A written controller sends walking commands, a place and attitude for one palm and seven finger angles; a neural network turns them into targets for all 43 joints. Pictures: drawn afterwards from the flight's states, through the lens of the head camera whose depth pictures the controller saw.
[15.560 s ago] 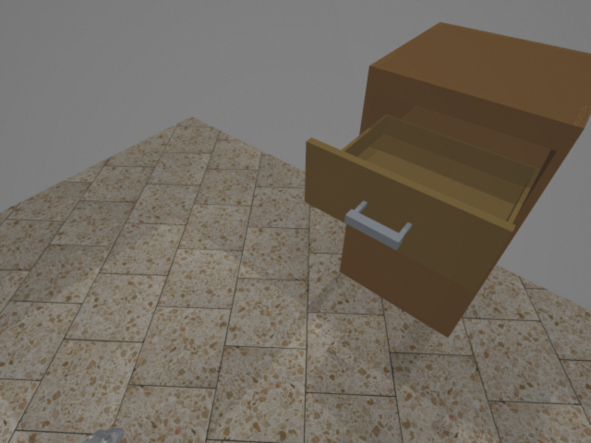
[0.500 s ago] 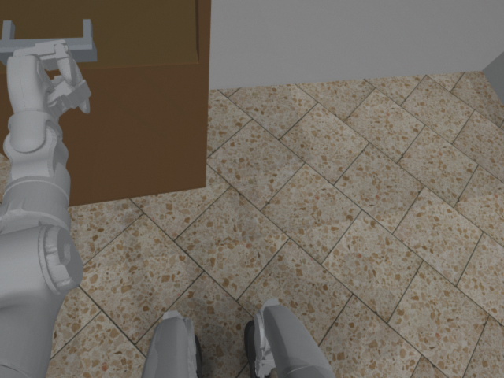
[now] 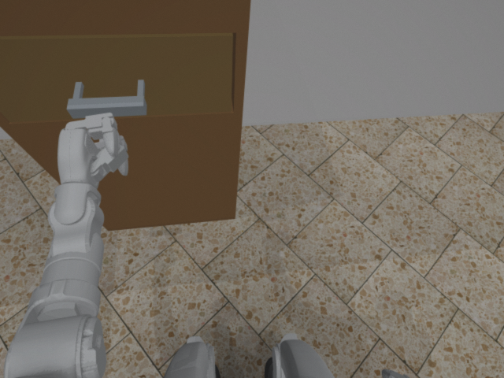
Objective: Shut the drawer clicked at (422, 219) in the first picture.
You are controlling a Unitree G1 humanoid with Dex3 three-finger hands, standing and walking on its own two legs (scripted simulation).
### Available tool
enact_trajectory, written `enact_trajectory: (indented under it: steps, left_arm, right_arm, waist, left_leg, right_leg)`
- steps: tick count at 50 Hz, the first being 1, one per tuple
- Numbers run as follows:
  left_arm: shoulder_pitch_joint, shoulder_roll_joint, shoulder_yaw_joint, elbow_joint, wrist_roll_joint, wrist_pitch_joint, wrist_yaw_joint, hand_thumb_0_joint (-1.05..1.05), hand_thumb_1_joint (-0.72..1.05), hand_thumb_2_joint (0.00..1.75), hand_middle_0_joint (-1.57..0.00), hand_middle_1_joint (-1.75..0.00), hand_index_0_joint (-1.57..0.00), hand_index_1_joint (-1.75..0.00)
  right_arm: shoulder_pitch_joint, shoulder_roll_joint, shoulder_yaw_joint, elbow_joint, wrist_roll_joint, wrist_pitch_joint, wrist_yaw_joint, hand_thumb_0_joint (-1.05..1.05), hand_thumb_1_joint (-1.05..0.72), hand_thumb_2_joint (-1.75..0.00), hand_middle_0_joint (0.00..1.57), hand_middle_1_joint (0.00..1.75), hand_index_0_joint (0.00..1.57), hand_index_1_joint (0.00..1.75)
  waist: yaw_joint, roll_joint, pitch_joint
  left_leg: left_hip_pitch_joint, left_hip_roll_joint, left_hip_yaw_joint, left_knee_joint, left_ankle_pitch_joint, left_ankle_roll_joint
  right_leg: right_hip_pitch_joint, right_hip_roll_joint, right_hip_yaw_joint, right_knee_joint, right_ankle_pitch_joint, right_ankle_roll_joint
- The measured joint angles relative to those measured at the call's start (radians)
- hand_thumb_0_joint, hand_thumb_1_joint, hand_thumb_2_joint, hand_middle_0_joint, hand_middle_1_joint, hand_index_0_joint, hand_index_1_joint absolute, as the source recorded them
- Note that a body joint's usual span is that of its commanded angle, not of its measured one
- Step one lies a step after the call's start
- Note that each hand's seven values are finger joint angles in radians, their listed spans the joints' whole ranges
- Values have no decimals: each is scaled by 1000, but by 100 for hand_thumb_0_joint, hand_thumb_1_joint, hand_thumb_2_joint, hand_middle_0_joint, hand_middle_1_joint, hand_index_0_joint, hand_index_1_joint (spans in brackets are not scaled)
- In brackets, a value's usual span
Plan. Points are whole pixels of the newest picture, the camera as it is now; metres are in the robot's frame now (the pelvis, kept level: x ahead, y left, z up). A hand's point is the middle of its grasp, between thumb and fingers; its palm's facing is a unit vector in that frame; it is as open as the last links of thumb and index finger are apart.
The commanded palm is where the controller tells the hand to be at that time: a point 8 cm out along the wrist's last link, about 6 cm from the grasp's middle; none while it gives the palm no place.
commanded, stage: draw the hand back to the body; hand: left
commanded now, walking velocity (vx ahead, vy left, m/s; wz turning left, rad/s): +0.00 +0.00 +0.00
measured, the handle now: (109, 97) +0.57 +0.23 +0.03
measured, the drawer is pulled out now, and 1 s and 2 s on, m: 0.00 0.00 0.00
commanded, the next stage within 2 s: step back with the hand held close in 1.24 s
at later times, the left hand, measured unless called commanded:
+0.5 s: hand (62, 221) +0.30 +0.20 +0.14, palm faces +0.19 -0.96 -0.21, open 3.3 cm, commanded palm +0.26 +0.25 +0.15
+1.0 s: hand out of the picture +0.20 +0.23 +0.23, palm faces +0.41 -0.84 -0.36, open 3.3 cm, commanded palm +0.15 +0.26 +0.25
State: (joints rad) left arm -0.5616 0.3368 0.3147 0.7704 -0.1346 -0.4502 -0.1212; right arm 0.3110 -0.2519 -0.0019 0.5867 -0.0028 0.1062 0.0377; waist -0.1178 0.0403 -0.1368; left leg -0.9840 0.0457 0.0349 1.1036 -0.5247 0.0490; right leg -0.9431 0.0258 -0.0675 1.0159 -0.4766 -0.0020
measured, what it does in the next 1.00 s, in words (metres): rises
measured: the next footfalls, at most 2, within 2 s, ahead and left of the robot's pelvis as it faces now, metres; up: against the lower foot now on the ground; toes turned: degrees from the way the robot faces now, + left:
none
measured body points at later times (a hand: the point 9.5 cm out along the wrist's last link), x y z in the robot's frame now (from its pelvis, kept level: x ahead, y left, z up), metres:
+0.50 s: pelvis +0.00 -0.01 +0.06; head +0.02 -0.02 +0.50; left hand +0.29 +0.25 +0.15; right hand +0.17 -0.25 -0.03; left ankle -0.01 +0.08 -0.66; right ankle +0.00 -0.12 -0.66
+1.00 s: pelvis +0.02 -0.02 +0.08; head +0.00 -0.05 +0.53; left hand +0.17 +0.27 +0.25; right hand +0.22 -0.23 +0.00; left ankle -0.01 +0.08 -0.66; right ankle +0.00 -0.12 -0.66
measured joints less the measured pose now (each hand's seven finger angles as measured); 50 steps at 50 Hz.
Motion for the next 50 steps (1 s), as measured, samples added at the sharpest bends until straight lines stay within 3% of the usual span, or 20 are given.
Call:
enact_trajectory:
  steps: [6,11,15,19,24,30,38,50]
  left_arm:
    - [217,-48,-48,-189,-63,107,0,2,90,90,-140,-160,-140,-160]
    - [308,-57,-64,-289,-73,123,20,2,90,90,-140,-160,-140,-160]
    - [373,-60,-97,-370,-82,134,-10,2,90,90,-140,-160,-140,-160]
    - [438,-65,-109,-433,-105,183,-41,2,90,90,-141,-160,-140,-160]
    - [558,-34,-149,-577,-2,292,104,2,90,90,-141,-160,-140,-160]
    - [670,-24,-162,-712,38,365,200,2,89,90,-141,-160,-140,-160]
    - [798,-32,-143,-882,48,401,227,2,90,90,-141,-160,-140,-160]
    - [1032,-8,-58,-1164,47,388,221,2,89,89,-141,-160,-140,-160]
  right_arm:
    - [22,8,14,-32,38,-8,-16,0,-90,-90,20,30,20,30]
    - [0,12,20,-39,45,-42,-30,0,-90,-90,20,30,20,30]
    - [-27,1,17,-38,50,-68,-40,0,-90,-90,20,30,20,30]
    - [-49,-8,23,-46,57,-86,-55,0,-90,-90,20,30,20,30]
    - [-77,7,27,-64,59,-74,-95,1,-90,-90,20,30,20,30]
    - [-103,8,41,-52,51,-86,-123,1,-90,-90,20,30,20,30]
    - [-125,9,50,-23,34,-126,-124,1,-90,-90,20,30,20,30]
    - [-113,19,37,4,12,-171,-101,1,-90,-90,20,30,20,30]
  waist:
    - [41,5,-11]
    - [56,-4,-1]
    - [68,4,7]
    - [77,10,12]
    - [93,2,46]
    - [124,9,85]
    - [153,18,127]
    - [173,35,137]
  left_leg:
    - [168,-10,10,-133,38,-2]
    - [250,-17,-5,-177,57,-10]
    - [304,-20,-13,-200,70,-13]
    - [364,-25,-9,-236,86,-13]
    - [497,-32,9,-341,129,-17]
    - [643,-39,10,-464,179,-19]
    - [784,-42,7,-584,225,-23]
    - [878,-39,9,-659,245,-28]
  right_leg:
    - [160,-3,12,-121,34,-1]
    - [249,-7,-3,-165,46,-8]
    - [307,-9,-10,-189,55,-10]
    - [362,-12,-7,-215,67,-12]
    - [477,-17,12,-293,100,-14]
    - [620,-18,14,-407,145,-16]
    - [762,-16,11,-527,189,-19]
    - [858,-9,14,-610,214,-20]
